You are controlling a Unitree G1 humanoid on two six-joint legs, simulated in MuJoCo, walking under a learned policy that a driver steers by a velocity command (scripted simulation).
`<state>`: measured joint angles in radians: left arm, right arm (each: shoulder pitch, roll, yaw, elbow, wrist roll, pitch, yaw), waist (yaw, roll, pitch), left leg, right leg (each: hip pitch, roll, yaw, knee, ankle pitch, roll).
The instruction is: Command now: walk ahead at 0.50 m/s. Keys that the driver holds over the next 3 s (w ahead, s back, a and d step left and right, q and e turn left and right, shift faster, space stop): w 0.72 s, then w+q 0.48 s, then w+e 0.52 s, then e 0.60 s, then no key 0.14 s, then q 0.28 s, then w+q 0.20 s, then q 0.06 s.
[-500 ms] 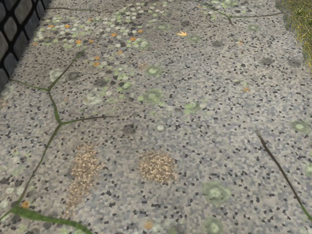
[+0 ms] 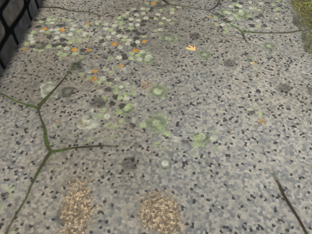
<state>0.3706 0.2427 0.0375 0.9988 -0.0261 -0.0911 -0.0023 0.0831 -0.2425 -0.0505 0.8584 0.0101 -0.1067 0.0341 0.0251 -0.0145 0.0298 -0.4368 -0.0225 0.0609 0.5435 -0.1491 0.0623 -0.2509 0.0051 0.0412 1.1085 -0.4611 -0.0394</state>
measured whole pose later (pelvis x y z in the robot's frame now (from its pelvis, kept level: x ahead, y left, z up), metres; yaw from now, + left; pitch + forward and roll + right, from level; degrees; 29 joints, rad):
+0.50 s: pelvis +0.27 -0.05 +0.00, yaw +0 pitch +2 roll +1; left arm 0.02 0.23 0.05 0.83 -0.01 -0.11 -0.03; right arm 0.38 -0.26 -0.06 1.03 0.01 -0.06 -0.01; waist -0.06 0.00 0.02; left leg -0.05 0.01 0.02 0.63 -0.49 0.01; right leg -0.49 -0.01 -0.05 0.55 -0.10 -0.07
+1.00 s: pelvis +0.54 -0.03 +0.00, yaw +6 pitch +2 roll -2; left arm 0.35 0.25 0.07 0.99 0.00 -0.07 0.01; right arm 0.05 -0.23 -0.05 0.86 0.02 -0.06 0.05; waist 0.06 0.03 0.01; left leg -0.60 0.06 0.03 0.59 -0.03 0.08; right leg 0.12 0.02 -0.15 0.21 -0.36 0.00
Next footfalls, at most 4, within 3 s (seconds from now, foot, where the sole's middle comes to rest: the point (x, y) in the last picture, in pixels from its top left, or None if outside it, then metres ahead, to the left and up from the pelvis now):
0.46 right None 0.43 -0.15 -0.76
1.04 left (143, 174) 0.72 0.10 -0.76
1.62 right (170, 115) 1.08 -0.03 -0.76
2.04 left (138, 85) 1.30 0.16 -0.76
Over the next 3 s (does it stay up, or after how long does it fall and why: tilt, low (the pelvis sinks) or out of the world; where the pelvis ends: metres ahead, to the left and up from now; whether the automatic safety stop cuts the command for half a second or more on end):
stays up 1.19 0.06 0.00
